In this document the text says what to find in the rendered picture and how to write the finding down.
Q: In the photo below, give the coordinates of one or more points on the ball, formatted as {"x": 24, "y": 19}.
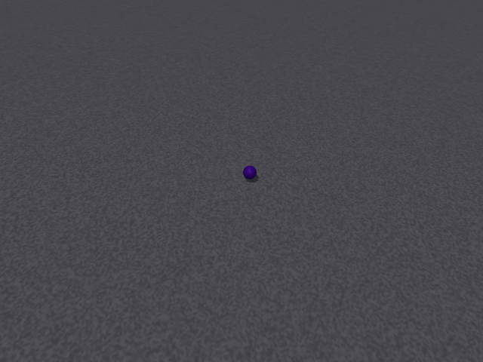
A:
{"x": 249, "y": 172}

